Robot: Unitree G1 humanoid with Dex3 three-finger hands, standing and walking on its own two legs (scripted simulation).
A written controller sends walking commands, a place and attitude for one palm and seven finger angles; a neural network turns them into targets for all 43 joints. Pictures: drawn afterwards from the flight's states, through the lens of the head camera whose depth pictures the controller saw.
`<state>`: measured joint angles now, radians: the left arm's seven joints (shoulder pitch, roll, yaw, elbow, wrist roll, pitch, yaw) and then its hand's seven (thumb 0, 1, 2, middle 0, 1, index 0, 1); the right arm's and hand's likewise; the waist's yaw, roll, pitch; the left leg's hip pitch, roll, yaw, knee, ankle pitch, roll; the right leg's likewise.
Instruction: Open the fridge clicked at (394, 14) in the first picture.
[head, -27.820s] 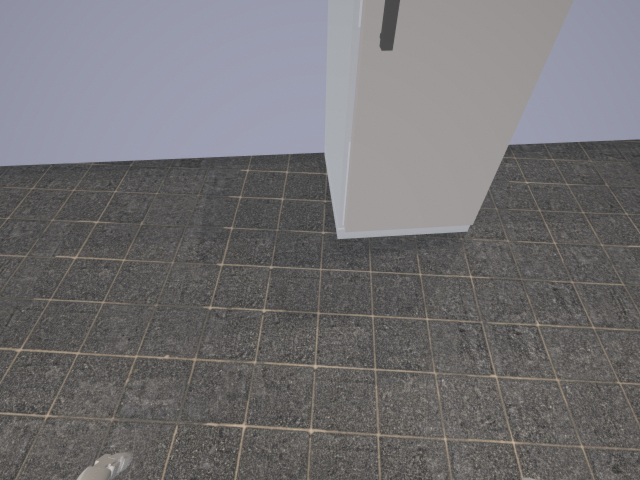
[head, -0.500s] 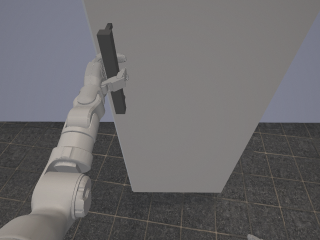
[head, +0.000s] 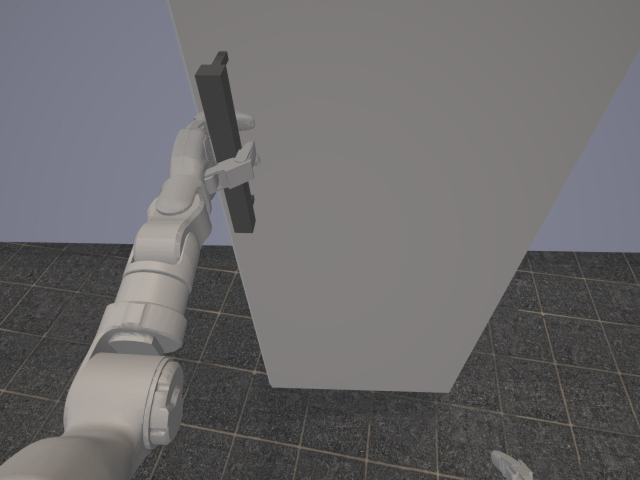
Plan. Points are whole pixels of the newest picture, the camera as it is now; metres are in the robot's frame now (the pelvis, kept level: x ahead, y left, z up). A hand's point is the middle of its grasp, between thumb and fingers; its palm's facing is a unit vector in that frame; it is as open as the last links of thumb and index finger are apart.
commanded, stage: grip the handle and tug to test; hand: left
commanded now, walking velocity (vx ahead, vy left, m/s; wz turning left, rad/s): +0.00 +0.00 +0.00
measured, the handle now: (234, 150) +0.48 +0.14 +0.19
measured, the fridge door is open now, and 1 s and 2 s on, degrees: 0 13 44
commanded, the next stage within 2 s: pull the door a little, standing still in 0.24 s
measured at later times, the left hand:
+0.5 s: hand (243, 166) +0.43 +0.11 +0.20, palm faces +0.02 -1.00 +0.00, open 5.8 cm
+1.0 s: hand (244, 229) +0.33 +0.10 +0.19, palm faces -0.01 -0.99 -0.13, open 6.8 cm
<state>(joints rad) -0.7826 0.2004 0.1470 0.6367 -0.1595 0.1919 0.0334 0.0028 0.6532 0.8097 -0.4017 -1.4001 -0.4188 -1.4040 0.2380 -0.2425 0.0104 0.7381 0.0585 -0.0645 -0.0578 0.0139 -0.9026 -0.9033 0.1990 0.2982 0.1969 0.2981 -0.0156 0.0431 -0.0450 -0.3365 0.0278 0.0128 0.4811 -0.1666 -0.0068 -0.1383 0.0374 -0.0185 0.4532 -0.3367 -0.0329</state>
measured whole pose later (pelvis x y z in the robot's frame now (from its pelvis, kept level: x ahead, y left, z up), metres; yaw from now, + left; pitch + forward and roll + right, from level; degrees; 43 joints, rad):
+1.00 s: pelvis +0.06 -0.02 +0.00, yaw -2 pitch +1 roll +1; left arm 0.08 0.20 0.01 -0.43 -0.15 0.27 0.02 -0.07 0.56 0.68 -0.42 -1.40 -0.31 -1.40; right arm 0.12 -0.23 0.05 0.54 0.04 0.11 -0.07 0.02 -0.90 -0.90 0.20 0.30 0.20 0.30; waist 0.03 0.04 -0.10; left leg -0.27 0.04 0.05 0.53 -0.21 0.01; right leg -0.05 0.02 -0.03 0.43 -0.35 0.01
